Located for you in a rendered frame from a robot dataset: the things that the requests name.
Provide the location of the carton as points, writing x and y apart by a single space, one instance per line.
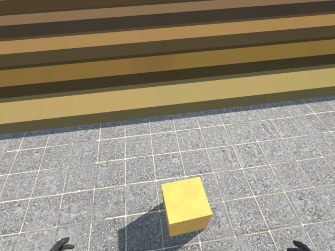
186 206

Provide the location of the robot right hand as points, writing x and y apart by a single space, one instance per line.
300 245

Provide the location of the robot left hand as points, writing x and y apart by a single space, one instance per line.
61 245

